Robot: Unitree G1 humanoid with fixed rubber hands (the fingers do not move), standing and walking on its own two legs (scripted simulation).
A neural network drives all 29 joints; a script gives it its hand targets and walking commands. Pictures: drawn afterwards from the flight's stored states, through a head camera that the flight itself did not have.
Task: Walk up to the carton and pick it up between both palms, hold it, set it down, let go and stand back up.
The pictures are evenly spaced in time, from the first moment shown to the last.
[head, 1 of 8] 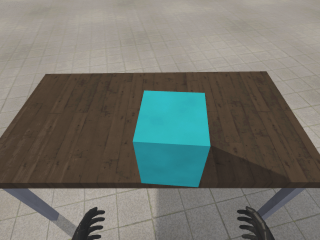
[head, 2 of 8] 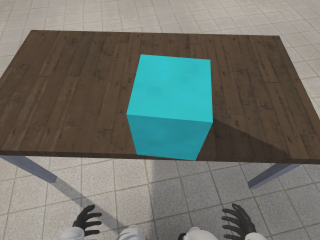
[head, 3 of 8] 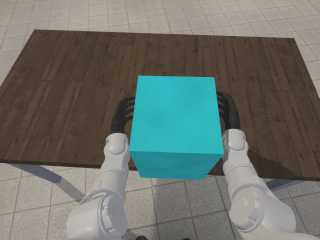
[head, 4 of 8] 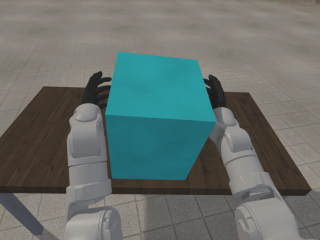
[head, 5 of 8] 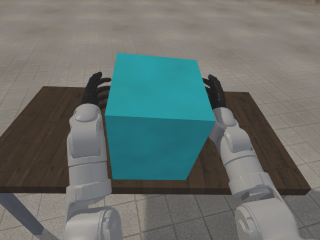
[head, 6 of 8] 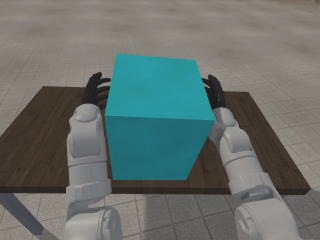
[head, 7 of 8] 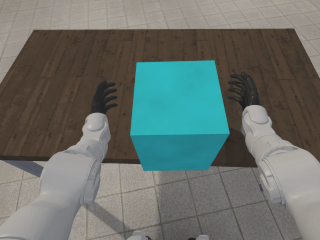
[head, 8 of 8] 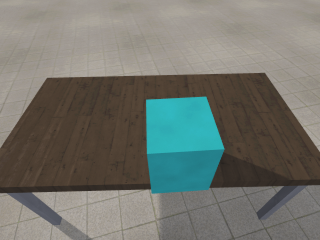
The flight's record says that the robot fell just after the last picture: no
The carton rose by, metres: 0.22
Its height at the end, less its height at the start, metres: +0.00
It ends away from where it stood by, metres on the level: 0.02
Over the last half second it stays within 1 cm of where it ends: yes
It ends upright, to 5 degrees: yes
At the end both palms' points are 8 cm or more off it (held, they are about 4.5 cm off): yes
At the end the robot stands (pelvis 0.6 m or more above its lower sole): yes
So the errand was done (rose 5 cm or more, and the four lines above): yes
